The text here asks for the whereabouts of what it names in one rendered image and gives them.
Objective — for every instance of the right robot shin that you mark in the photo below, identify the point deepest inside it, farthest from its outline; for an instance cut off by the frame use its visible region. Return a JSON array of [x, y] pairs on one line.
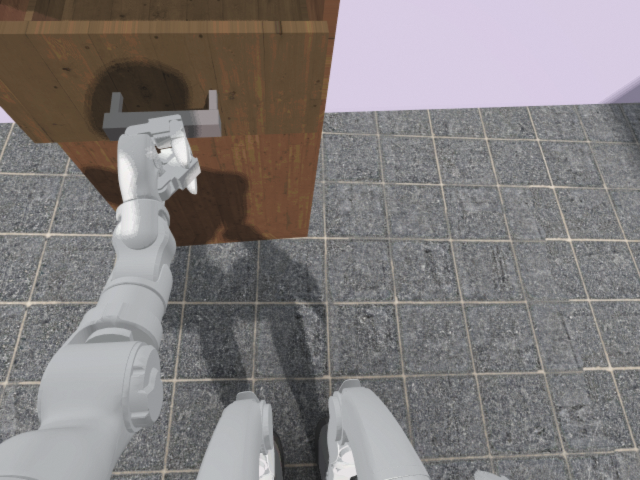
[[341, 461]]

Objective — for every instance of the robot left upper arm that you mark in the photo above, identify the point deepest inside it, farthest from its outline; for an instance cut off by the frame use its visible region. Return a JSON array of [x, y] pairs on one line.
[[95, 397]]

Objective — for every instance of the robot left hand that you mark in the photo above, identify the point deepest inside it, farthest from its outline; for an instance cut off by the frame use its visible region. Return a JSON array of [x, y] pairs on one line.
[[139, 164]]

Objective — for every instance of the drawer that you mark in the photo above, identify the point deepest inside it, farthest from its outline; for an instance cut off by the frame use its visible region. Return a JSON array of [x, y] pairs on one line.
[[59, 67]]

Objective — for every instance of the handle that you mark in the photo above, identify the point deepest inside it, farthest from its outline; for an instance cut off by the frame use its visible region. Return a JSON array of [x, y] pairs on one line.
[[197, 123]]

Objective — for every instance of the robot left forearm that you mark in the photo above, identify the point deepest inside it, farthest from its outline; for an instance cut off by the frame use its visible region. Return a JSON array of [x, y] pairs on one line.
[[135, 297]]

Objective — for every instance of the robot left thigh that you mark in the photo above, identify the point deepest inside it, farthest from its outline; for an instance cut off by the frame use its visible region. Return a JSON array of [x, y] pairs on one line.
[[244, 430]]

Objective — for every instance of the cabinet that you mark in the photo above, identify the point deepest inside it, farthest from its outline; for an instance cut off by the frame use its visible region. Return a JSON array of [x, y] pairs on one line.
[[251, 187]]

